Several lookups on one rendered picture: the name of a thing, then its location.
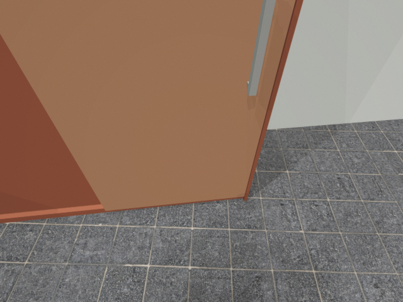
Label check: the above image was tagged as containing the handle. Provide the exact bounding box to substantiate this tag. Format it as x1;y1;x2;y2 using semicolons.
247;0;276;96

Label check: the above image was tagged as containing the wardrobe door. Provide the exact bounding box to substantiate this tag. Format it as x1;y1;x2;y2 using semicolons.
0;34;101;214
0;0;295;211

